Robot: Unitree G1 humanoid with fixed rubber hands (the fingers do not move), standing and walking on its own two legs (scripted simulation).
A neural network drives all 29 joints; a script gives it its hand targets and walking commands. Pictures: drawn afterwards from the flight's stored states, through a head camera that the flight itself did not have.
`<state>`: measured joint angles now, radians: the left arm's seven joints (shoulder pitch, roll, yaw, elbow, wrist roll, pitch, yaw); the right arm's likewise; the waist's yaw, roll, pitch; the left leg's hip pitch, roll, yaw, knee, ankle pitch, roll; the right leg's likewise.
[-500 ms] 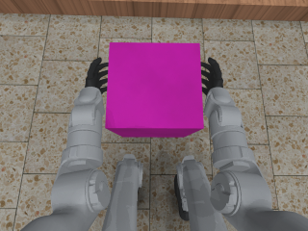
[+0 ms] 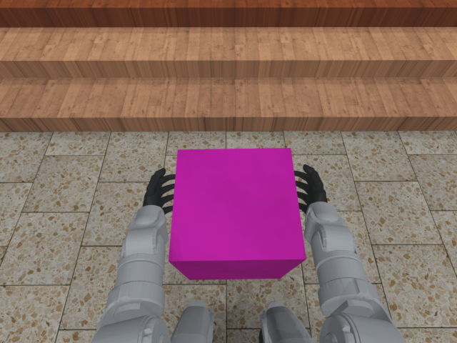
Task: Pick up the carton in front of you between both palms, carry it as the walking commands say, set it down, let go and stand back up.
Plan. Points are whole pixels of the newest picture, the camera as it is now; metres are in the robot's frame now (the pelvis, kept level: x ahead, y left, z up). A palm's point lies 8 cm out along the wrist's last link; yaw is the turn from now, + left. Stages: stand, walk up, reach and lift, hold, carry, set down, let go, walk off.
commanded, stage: reach and lift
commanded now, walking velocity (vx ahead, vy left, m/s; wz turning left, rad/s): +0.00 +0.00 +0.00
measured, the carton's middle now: (234, 221) +0.36 +0.01 -0.10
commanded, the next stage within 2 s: hold in 1.46 s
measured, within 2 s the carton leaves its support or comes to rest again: neither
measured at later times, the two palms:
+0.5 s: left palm (136, 198) +0.32 +0.15 +0.11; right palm (354, 189) +0.32 -0.15 +0.11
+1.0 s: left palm (133, 193) +0.32 +0.15 +0.12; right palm (355, 185) +0.32 -0.15 +0.12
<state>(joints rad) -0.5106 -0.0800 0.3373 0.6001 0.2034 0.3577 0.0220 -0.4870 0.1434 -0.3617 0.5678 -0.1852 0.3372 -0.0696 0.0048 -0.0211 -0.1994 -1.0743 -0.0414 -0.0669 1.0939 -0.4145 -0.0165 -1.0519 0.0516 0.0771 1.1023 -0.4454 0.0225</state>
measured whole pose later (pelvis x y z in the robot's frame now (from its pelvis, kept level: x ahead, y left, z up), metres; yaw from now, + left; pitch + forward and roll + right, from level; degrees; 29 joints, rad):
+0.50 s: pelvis +0.03 -0.01 +0.09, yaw +0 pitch -1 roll +0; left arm -0.27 -0.15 0.27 0.39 0.25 0.58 0.02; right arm -0.28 0.16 -0.28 0.40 -0.24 0.57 -0.01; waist 0.00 -0.01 -0.07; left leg -0.26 -0.02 -0.08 0.51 -0.24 -0.01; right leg -0.24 0.03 0.08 0.52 -0.27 0.01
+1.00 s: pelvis +0.02 +0.00 +0.09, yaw +0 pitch -4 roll +0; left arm -0.31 -0.17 0.29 0.35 0.30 0.63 -0.01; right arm -0.32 0.17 -0.30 0.37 -0.29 0.61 0.01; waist 0.00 -0.01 0.02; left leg -0.17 -0.02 -0.07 0.44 -0.20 -0.01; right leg -0.15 0.02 0.09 0.45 -0.22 0.01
